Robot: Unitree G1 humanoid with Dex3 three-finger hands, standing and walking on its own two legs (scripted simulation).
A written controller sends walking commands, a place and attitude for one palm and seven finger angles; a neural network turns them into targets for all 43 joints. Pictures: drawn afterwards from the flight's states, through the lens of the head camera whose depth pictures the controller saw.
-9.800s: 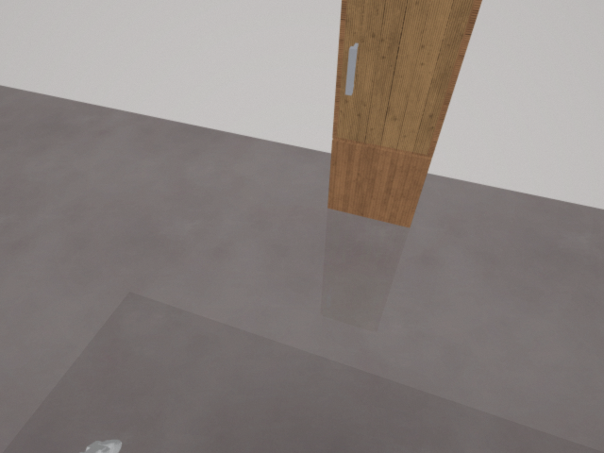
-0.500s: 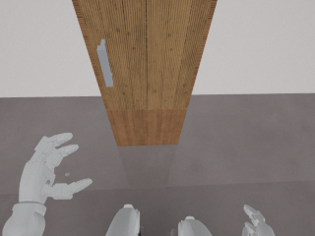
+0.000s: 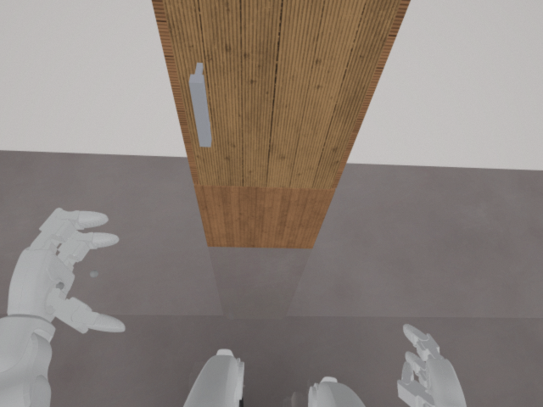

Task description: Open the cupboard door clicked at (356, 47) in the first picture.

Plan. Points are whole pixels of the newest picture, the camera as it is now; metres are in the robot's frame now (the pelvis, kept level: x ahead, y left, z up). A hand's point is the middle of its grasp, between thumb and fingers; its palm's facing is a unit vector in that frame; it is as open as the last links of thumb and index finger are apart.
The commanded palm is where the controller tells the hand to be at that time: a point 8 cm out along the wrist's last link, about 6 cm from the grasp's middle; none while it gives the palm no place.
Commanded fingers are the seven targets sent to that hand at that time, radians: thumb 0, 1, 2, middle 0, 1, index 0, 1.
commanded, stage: raise the hand with hooked fingers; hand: left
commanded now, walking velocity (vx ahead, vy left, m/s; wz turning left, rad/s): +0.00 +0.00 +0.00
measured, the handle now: (202, 106) +0.61 +0.19 +0.03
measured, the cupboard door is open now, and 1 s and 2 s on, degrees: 0 0 0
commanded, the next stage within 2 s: move the hooked fingers beside the handle in 0.64 s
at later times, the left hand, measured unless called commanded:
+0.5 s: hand (104, 257) +0.29 +0.26 +0.04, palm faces +0.08 -1.00 -0.05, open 13.9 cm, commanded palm +0.27 +0.30 +0.04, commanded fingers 0.00 -0.50 0.30 -0.30 -1.20 -0.30 -1.20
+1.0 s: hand (114, 236) +0.33 +0.26 +0.04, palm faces +0.08 -1.00 -0.03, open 13.9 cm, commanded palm +0.31 +0.30 +0.04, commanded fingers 0.00 -0.50 0.30 -0.30 -1.20 -0.30 -1.20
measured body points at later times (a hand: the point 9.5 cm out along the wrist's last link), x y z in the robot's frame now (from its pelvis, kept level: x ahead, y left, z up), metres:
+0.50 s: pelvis +0.00 -0.01 +0.00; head +0.09 +0.01 +0.44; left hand +0.28 +0.31 +0.04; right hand +0.15 -0.27 -0.08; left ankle +0.06 +0.09 -0.64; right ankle +0.00 -0.13 -0.64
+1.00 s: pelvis +0.00 -0.02 -0.01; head +0.09 +0.00 +0.43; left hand +0.31 +0.31 +0.04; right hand +0.16 -0.27 -0.10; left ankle +0.06 +0.09 -0.64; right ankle +0.00 -0.13 -0.64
